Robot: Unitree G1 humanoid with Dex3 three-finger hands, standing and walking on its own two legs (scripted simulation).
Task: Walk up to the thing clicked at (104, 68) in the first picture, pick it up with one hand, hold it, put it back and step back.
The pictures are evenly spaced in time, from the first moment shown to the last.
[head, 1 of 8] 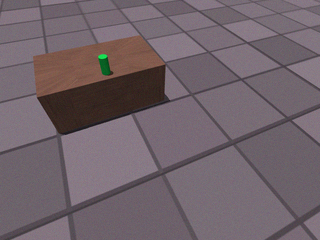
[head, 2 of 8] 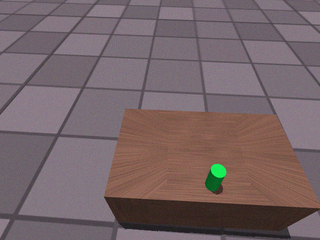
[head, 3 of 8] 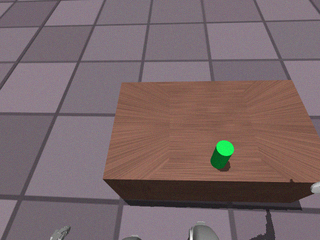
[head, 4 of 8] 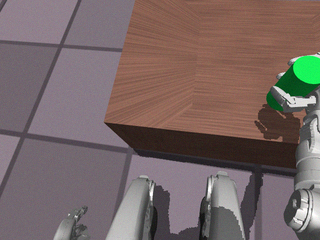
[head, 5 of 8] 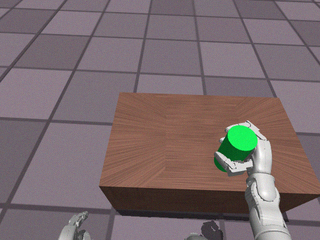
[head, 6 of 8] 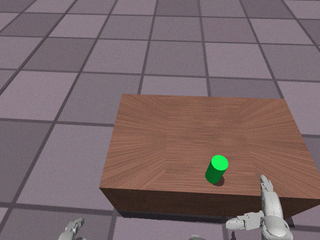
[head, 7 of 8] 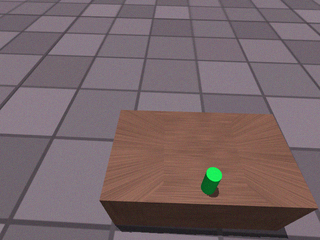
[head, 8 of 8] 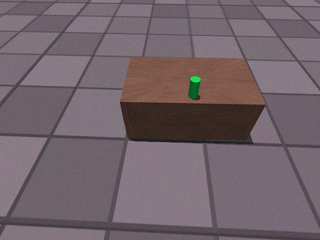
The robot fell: no
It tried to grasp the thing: yes
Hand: right
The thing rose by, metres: 0.34
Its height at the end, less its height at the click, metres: +0.00
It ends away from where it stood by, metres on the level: 0.01
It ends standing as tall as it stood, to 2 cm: yes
